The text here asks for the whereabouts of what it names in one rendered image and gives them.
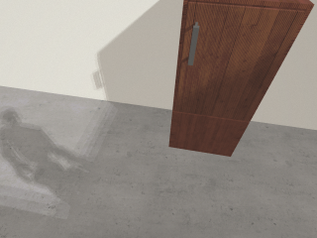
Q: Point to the cupboard door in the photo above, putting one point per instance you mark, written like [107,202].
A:
[237,52]

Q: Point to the handle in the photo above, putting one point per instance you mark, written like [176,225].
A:
[193,43]

